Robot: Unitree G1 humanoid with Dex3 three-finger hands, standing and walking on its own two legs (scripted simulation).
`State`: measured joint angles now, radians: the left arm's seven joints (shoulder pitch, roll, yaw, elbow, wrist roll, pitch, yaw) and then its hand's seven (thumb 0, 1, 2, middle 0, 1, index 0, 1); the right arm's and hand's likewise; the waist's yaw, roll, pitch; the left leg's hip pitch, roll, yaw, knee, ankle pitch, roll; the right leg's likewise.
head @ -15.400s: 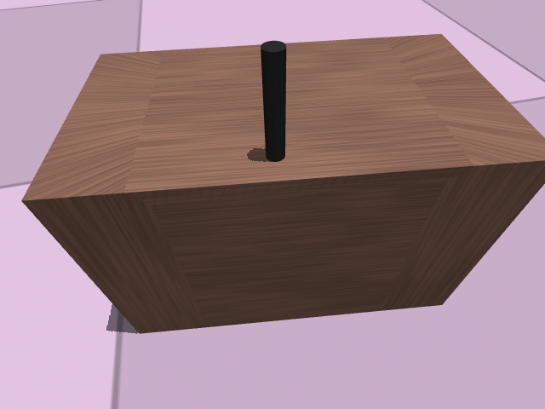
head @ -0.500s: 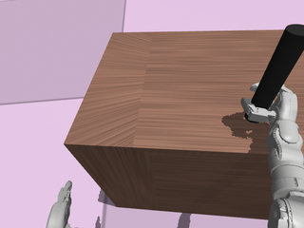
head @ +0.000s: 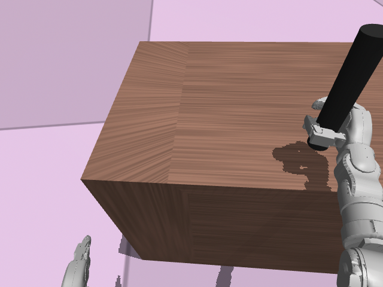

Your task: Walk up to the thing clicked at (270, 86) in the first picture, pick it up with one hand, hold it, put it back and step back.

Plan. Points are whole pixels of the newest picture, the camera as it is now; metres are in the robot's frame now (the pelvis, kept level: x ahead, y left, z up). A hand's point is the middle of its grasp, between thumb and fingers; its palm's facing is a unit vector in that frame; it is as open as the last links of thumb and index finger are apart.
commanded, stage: settle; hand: right
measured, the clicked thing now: (341, 99) +0.42 -0.23 +0.18
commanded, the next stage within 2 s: lift in 0.28 s
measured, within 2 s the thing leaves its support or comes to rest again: neither
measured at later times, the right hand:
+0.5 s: hand (319, 109) +0.44 -0.21 +0.15, palm faces +0.23 +0.97 +0.00, open 6.0 cm
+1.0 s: hand (332, 92) +0.40 -0.20 +0.22, palm faces +0.21 +0.98 -0.02, open 6.0 cm
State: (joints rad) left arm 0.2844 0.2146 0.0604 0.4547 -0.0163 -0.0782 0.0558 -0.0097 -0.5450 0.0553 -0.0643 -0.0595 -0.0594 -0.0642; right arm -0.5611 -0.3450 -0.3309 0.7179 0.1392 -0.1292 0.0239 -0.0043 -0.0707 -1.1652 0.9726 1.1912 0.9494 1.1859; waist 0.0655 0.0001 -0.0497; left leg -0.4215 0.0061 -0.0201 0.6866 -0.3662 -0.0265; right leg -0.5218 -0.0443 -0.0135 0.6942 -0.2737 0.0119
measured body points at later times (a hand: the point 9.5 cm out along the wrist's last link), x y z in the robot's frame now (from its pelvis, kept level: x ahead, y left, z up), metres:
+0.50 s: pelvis +0.01 +0.00 +0.01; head +0.04 +0.01 +0.46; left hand +0.16 +0.27 -0.06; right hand +0.42 -0.26 +0.15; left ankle -0.01 +0.14 -0.72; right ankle +0.05 -0.13 -0.72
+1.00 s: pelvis +0.02 +0.00 +0.01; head +0.01 +0.02 +0.46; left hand +0.18 +0.26 -0.07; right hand +0.39 -0.25 +0.22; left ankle -0.01 +0.14 -0.72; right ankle +0.05 -0.13 -0.72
